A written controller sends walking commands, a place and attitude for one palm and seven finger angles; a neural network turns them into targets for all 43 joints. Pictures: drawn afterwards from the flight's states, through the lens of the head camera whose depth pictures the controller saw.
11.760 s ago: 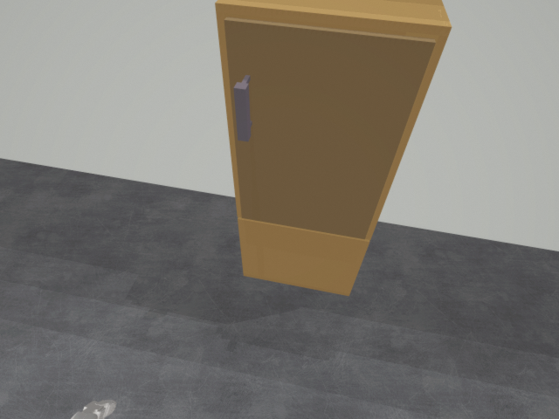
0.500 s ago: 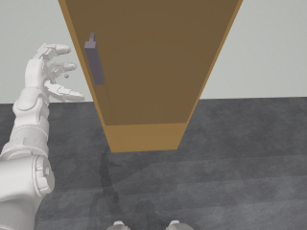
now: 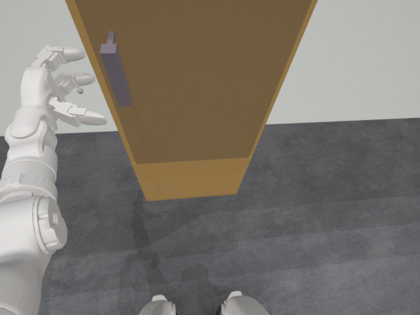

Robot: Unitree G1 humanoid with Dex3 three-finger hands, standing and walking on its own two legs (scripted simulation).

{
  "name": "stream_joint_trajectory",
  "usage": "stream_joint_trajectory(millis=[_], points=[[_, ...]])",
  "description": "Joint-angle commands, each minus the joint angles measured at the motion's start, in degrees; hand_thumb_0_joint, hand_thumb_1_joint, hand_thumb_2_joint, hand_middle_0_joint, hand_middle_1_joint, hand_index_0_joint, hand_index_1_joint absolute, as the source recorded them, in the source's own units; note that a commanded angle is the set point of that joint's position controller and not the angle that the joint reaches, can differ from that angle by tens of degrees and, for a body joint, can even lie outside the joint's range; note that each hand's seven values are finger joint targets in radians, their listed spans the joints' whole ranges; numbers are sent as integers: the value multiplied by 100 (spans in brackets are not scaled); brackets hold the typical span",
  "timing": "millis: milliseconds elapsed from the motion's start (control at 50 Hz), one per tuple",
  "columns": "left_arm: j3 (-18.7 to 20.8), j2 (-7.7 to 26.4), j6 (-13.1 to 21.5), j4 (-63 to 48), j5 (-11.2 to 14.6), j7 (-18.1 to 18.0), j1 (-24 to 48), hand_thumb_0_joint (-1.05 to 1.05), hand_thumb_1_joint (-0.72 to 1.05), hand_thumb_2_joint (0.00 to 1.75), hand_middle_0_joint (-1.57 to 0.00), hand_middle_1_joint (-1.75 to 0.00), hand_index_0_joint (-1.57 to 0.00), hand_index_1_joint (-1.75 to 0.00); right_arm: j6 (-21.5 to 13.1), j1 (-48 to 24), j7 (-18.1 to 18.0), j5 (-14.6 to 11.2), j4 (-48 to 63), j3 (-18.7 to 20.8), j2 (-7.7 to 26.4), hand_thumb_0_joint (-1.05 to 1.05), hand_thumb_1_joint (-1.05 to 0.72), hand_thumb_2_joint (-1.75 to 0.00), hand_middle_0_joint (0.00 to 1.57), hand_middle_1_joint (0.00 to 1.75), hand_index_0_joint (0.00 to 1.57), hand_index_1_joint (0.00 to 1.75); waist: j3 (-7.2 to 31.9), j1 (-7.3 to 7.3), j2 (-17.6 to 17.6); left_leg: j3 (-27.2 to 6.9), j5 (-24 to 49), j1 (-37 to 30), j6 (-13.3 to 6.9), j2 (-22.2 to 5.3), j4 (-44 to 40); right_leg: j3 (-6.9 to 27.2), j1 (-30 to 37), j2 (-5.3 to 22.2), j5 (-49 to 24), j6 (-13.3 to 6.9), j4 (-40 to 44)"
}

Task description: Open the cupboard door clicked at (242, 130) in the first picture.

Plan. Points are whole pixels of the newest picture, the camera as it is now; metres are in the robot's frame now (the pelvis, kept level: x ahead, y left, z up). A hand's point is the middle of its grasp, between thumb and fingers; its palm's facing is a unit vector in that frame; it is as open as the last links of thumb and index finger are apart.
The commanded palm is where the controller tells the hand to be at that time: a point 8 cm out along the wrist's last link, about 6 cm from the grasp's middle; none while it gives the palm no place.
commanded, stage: slide the fingers in behind the handle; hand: left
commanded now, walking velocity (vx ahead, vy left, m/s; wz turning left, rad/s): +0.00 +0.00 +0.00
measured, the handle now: (118, 70) +0.56 +0.14 +0.10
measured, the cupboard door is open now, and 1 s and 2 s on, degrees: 0 0 0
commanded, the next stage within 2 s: close the thumb around the handle in 1.48 s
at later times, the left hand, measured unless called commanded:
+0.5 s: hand (104, 91) +0.50 +0.16 +0.11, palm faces +0.00 -1.00 -0.01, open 14.0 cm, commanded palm +0.48 +0.21 +0.11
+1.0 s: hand (126, 90) +0.50 +0.12 +0.11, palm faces +0.00 -1.00 -0.01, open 14.0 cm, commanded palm +0.48 +0.17 +0.11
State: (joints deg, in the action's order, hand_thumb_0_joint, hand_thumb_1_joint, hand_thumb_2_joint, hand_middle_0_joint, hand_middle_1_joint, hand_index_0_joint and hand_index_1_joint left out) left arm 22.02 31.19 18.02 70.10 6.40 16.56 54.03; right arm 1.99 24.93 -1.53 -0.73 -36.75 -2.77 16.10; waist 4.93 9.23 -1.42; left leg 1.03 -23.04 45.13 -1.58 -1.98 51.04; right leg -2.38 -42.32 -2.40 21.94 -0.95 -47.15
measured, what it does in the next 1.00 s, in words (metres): stands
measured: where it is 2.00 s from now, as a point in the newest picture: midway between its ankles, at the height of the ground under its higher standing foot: outside the picture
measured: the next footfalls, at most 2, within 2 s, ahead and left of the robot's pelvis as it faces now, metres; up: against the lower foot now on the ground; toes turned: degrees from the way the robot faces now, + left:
none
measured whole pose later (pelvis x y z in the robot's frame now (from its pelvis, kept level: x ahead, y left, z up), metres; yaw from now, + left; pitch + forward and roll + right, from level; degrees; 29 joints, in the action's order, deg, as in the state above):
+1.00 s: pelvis +0.01 -0.01 +0.00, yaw +0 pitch +16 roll -1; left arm 16.4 19.8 20.7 65.7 5.0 5.7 52.3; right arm 1.3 23.9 0.5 0.1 -37.3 -1.1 15.3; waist 5.6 8.5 -1.9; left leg 1.2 -23.0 43.2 -0.8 -1.8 49.8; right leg -2.2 -41.2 -2.3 22.7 -1.7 -47.5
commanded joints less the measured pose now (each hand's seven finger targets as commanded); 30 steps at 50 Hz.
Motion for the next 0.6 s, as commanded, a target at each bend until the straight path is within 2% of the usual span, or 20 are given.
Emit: stream_joint_trajectory(millis=[0,20,40,60,80,120,140,160,180,220,240,280,320,340,360,380,460,540,560,580], points=[[-38,1008,500,-1682,112,-42,2555,0,-50,30,-30,-120,-30,-120,-150,746,-39,61,398,436,943,0,-90,-90,20,30,20,30,2667,-1,-790,-371,2087,-2257,-9,64,-470,94,589,-98,-1761,-32,447],[32,957,559,-1748,171,-92,2489,0,-50,30,-30,-120,-30,-120,-154,787,-24,80,398,462,934,0,-90,-90,20,30,20,30,2736,-11,-619,-384,2291,-2330,-16,56,-426,70,636,-123,-1893,-36,409],[59,948,563,-1706,177,-132,2316,0,-50,30,-30,-120,-30,-120,-146,765,6,76,406,461,928,0,-90,-90,20,30,20,30,2728,-82,-676,-368,2301,-2299,3,56,-446,75,674,-129,-1917,-28,416],[-3,852,566,-1780,190,-173,2360,0,-50,30,-30,-120,-30,-120,-135,744,20,70,396,470,925,0,-90,-90,20,30,20,30,2688,-34,-622,-364,2290,-2306,4,46,-456,63,665,-128,-1924,-19,419],[16,806,530,-1721,182,-215,2250,0,-50,30,-30,-120,-30,-120,-128,751,41,72,395,480,925,0,-90,-90,20,30,20,30,2627,-79,-634,-359,2289,-2283,12,55,-470,44,645,-129,-1901,-28,417],[126,948,472,-1662,124,-330,2197,0,-50,30,-30,-120,-30,-120,-100,749,43,69,416,480,944,0,-90,-90,20,30,20,30,2445,-83,-425,-338,2185,-2093,-21,67,-492,37,728,-124,-1889,-27,424],[153,981,429,-1625,80,-392,2098,0,-50,30,-30,-120,-30,-120,-82,719,48,62,452,474,933,0,-90,-90,20,30,20,30,2443,-145,-427,-301,2114,-1994,-22,92,-523,60,799,-111,-1892,-13,437],[117,984,408,-1639,12,-452,2154,0,-50,30,-30,-120,-30,-120,-73,705,49,58,461,468,916,0,-90,-90,20,30,20,30,2302,-122,-488,-299,2111,-1958,-18,85,-546,59,769,-102,-1900,-17,435],[16,858,417,-1794,-25,-503,2224,0,-50,30,-30,-120,-30,-120,-76,682,65,67,490,474,893,0,-90,-90,20,30,20,30,2375,-115,-582,-279,2102,-2028,-16,95,-536,61,745,-96,-1889,-14,434],[97,928,524,-2046,-53,-618,2277,0,-50,30,-30,-120,-30,-120,-83,684,79,87,519,476,887,0,-90,-90,20,30,20,30,2499,-160,-575,-313,2271,-2147,-15,99,-504,59,805,-113,-1980,-38,392],[106,910,564,-2052,-58,-657,2234,0,-50,30,-30,-120,-30,-120,-80,660,82,78,514,484,876,0,-90,-90,20,30,20,30,2564,-152,-580,-316,2350,-2234,2,82,-492,67,786,-116,-2035,-33,385],[-184,502,628,-2100,-29,-690,2433,0,-50,30,-30,-120,-30,-120,-100,626,102,82,476,483,829,0,-90,-90,20,30,20,30,2500,-48,-601,-330,2388,-2334,23,71,-483,49,682,-122,-2036,-24,383],[-193,413,664,-2077,4,-717,2372,0,-50,30,-30,-120,-30,-120,-121,656,112,91,453,505,847,0,-90,-90,20,30,20,30,2620,-47,-491,-355,2521,-2468,27,64,-453,36,682,-137,-2078,-30,368],[-124,479,652,-2008,11,-724,2321,0,-50,30,-30,-120,-30,-120,-123,652,116,85,414,506,862,0,-90,-90,20,30,20,30,2680,-78,-488,-367,2531,-2475,45,58,-457,40,697,-126,-2090,-28,358],[-231,348,601,-1814,5,-715,2270,0,-50,30,-30,-120,-30,-120,-117,624,118,68,403,501,845,0,-90,-90,20,30,20,30,2477,-29,-356,-338,2387,-2351,32,64,-468,44,671,-126,-2049,-17,395],[-309,264,567,-1763,-2,-714,2353,0,-50,30,-30,-120,-30,-120,-115,622,120,72,388,493,847,0,-90,-90,20,30,20,30,2406,-2,-382,-345,2276,-2293,34,70,-500,31,634,-115,-1972,-18,402],[-311,250,429,-1417,-72,-781,2325,0,-50,30,-30,-120,-30,-120,-104,604,98,69,389,481,841,0,-90,-90,20,30,20,30,2108,16,-131,-315,1961,-1956,-6,105,-537,52,645,-85,-1862,-10,441],[-445,51,615,-1918,-33,-886,2696,0,-50,30,-30,-120,-30,-120,-166,569,124,96,408,486,797,0,-90,-90,20,30,20,30,2560,15,-460,-339,2161,-2308,18,115,-468,71,632,-84,-1955,-16,391],[-312,149,640,-1800,-44,-924,2533,0,-50,30,-30,-120,-30,-120,-171,580,126,101,395,489,801,0,-90,-90,20,30,20,30,2573,-54,-416,-339,2224,-2287,32,112,-443,64,661,-86,-1987,-31,359],[-358,109,657,-1753,-46,-954,2567,0,-50,30,-30,-120,-30,-120,-172,560,135,106,398,473,798,0,-90,-90,20,30,20,30,2494,-10,-300,-326,2110,-2179,21,120,-452,73,674,-90,-1950,-14,381]])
